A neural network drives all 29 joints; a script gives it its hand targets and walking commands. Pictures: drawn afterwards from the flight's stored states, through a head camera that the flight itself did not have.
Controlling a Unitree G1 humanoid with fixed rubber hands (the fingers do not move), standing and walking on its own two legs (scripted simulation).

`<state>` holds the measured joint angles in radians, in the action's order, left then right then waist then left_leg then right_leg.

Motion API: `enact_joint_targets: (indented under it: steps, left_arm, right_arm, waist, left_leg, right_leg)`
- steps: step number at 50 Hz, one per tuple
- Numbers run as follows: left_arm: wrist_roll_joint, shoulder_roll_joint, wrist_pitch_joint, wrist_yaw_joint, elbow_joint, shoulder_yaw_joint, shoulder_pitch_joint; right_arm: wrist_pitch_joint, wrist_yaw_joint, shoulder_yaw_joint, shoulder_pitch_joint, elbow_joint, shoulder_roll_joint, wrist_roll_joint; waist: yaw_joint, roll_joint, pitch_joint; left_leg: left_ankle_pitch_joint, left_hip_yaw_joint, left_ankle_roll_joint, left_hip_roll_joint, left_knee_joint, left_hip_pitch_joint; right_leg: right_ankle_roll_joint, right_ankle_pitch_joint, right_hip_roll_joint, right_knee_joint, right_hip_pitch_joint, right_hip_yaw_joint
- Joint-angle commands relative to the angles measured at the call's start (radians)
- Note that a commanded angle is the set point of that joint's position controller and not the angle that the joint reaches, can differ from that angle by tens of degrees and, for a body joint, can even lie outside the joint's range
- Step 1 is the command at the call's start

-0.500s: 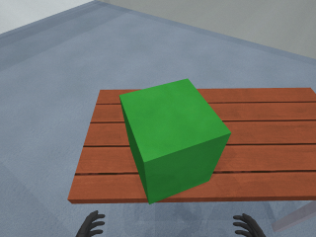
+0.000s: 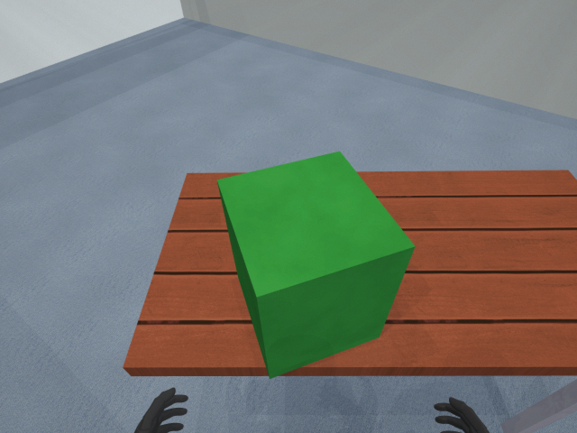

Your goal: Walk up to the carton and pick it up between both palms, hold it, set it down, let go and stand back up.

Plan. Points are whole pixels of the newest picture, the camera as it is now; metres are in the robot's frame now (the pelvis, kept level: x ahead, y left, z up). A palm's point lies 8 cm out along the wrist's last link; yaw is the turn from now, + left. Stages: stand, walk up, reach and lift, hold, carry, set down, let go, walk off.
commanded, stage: stand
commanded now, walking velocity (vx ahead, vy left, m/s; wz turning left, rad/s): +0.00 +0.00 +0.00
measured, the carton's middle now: (304, 265) +0.39 +0.00 +0.02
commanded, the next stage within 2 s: none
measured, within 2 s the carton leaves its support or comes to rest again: neither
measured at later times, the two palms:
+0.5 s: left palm out of the picture +0.05 +0.29 -0.12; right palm out of the picture +0.06 -0.30 -0.11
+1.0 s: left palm out of the picture +0.03 +0.29 -0.12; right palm out of the picture +0.04 -0.30 -0.12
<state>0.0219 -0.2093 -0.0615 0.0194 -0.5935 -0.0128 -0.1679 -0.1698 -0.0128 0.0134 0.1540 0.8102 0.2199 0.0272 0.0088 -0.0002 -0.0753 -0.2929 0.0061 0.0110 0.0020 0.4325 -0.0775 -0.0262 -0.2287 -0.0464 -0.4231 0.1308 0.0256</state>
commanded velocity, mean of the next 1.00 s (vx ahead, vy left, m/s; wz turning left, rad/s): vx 0.00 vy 0.00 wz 0.00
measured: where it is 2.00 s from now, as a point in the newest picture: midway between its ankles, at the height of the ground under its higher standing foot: outside the picture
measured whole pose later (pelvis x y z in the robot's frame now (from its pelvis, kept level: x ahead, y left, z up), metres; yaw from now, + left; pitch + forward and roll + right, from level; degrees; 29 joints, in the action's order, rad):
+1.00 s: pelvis -0.02 -0.01 +0.01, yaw +1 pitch -3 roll +0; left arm 0.01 -0.34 0.03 0.00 -1.17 0.00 -0.13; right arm -0.01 0.01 -0.02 0.19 1.08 0.36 0.01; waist 0.00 0.01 -0.05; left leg -0.22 -0.02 0.00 0.00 0.36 -0.08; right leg -0.03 -0.16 -0.04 -0.33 0.12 0.01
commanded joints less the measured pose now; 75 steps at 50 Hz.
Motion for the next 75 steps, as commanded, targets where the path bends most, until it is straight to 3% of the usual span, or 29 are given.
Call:
enact_joint_targets:
  steps: [1,6,14,25,42,75]
  left_arm:
    - [0.003,-0.236,0.096,0.003,-0.038,0.091,0.031]
    - [0.005,-0.257,0.116,-0.009,-0.167,0.084,0.062]
    - [-0.006,-0.309,0.125,-0.013,-0.337,0.076,0.062]
    - [-0.011,-0.342,0.117,-0.012,-0.465,0.061,0.061]
    - [-0.014,-0.342,0.108,-0.011,-0.512,0.052,0.079]
    - [-0.016,-0.346,0.106,-0.006,-0.517,0.044,0.085]
  right_arm:
    - [0.097,0.035,0.077,0.021,-0.056,0.259,-0.003]
    - [0.107,0.024,0.063,0.017,-0.004,0.268,-0.004]
    - [0.12,0.025,0.044,0.034,0.072,0.314,-0.012]
    - [0.129,0.035,0.019,0.04,0.141,0.349,-0.016]
    - [0.134,0.032,0.009,0.017,0.2,0.343,-0.016]
    - [0.14,0.032,0.01,-0.021,0.241,0.346,-0.023]
  waist:
    - [-0.006,-0.027,0.152]
    - [-0.01,0.008,0.094]
    - [-0.009,0.015,0.092]
    - [-0.008,0.012,0.045]
    - [-0.01,0.002,0.033]
    - [-0.012,0.004,0.071]
  left_leg:
    - [0.298,-0.088,0.039,-0.108,-0.056,-0.041]
    - [0.246,-0.102,0.045,-0.106,-0.078,-0.065]
    - [0.282,-0.109,0.049,-0.116,-0.096,-0.05]
    - [0.231,-0.111,0.045,-0.122,-0.129,-0.052]
    - [0.153,-0.122,0.044,-0.121,-0.156,-0.058]
    - [0.207,-0.112,0.031,-0.13,-0.165,-0.021]
  right_leg:
    - [-0.008,0.283,0.149,0.044,-0.016,0.106]
    - [-0.012,0.246,0.155,0.088,0.004,0.115]
    - [-0.02,0.299,0.16,0.107,-0.04,0.116]
    - [-0.015,0.218,0.15,0.14,-0.028,0.109]
    - [-0.012,0.11,0.152,0.167,-0.004,0.113]
    - [-0.01,0.2,0.165,0.164,-0.032,0.107]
